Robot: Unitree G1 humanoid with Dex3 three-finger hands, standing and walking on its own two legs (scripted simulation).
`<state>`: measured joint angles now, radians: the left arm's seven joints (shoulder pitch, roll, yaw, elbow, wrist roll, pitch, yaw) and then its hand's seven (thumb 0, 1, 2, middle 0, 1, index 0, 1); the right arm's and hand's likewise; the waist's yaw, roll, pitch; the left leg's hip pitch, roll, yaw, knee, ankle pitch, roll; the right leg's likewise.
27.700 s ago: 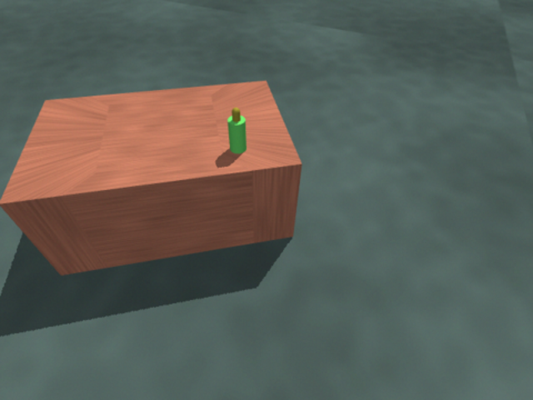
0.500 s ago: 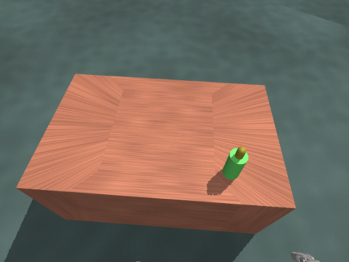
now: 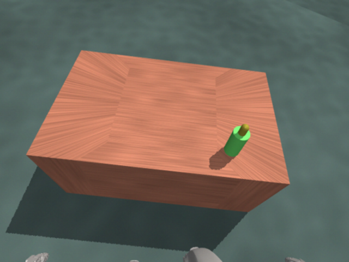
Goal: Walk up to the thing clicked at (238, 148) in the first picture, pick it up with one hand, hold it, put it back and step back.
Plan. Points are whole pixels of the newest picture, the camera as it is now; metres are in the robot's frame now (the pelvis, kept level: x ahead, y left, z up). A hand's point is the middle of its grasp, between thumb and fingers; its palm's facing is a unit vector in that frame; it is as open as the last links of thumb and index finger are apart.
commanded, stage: step back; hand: right
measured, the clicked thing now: (238, 138) +0.56 -0.26 -0.23
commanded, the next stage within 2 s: none
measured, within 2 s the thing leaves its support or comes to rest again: neither
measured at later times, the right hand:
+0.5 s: hand out of the picture -0.03 -0.25 -0.16, palm faces -0.05 +0.91 -0.40, open 7.4 cm
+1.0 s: hand out of the picture -0.18 -0.28 -0.15, palm faces +0.08 +0.92 -0.39, open 7.4 cm
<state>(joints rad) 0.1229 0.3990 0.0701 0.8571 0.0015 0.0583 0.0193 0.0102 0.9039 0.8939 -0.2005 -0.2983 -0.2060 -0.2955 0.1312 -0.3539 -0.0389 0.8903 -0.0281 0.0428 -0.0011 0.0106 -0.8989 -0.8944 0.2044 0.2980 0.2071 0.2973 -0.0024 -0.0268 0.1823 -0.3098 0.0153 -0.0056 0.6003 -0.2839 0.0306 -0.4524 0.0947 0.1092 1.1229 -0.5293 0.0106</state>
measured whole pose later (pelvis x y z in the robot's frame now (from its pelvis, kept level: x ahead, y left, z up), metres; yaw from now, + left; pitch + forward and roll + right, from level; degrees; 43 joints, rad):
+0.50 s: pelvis -0.12 +0.02 -0.02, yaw +0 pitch -2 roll +1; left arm 0.11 0.39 0.06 0.75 0.02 0.05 0.01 0.01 0.90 0.89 -0.20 -0.30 -0.21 -0.30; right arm 0.16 -0.39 -0.05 0.88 -0.02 0.04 -0.01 0.01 -0.90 -0.89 0.20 0.30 0.20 0.30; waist 0.01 -0.03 0.19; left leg -0.28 -0.06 -0.02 0.67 -0.35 0.01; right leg -0.42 -0.06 0.04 0.73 -0.27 0.02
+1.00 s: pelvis -0.28 +0.01 -0.01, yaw -6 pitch -2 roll +1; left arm 0.24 0.35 0.06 0.86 0.04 0.06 -0.01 0.01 0.90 0.89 -0.20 -0.30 -0.21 -0.30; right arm 0.13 -0.41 -0.06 0.86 0.00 0.06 -0.02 0.01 -0.90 -0.89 0.20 0.30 0.20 0.30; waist 0.03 0.02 0.13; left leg -0.54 -0.08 -0.11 1.01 -0.46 -0.01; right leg -0.26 -0.01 0.05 0.66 -0.36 -0.01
